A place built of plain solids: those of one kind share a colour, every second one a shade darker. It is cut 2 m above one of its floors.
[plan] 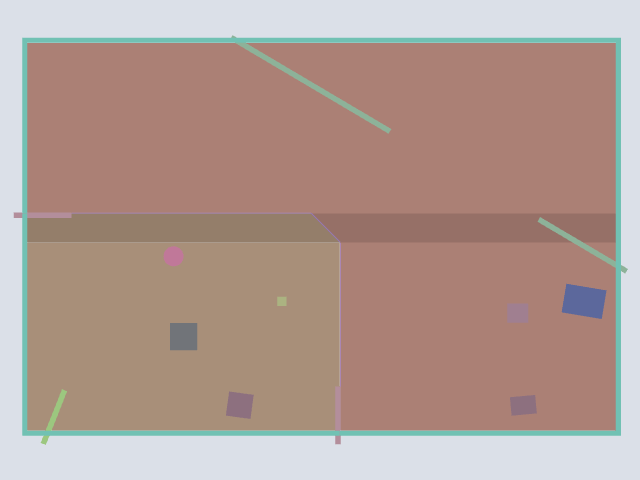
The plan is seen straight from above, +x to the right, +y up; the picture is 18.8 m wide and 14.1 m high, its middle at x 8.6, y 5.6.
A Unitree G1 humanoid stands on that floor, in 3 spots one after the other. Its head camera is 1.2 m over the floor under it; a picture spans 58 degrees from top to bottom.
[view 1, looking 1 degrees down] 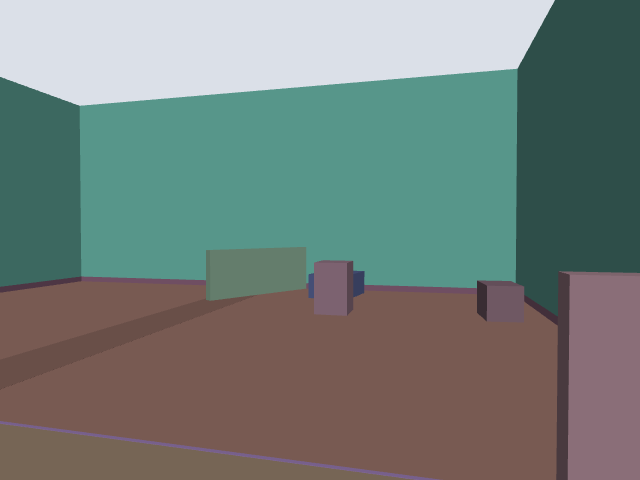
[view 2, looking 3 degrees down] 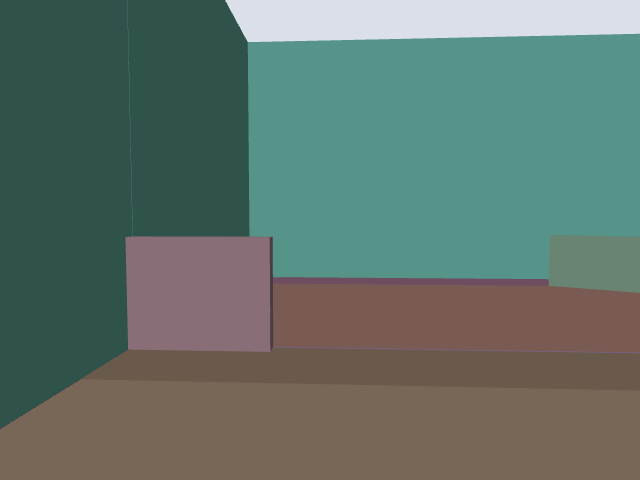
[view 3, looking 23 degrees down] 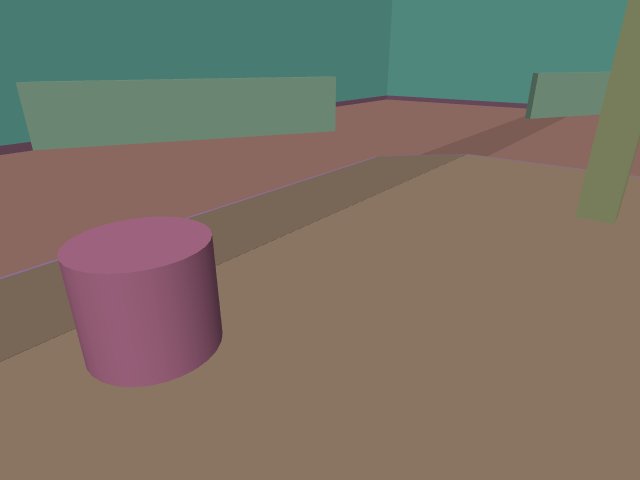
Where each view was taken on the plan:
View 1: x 7.05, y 1.87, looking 14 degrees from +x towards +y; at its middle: wall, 10.55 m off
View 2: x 1.94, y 2.47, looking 93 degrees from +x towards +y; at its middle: wall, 8.95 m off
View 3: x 3.47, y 3.53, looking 38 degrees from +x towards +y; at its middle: deck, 3.07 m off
